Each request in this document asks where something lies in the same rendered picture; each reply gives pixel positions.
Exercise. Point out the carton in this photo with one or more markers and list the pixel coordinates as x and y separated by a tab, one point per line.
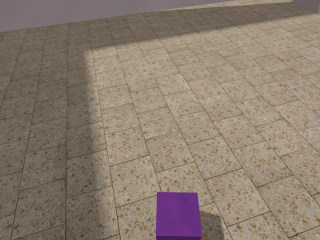
178	216

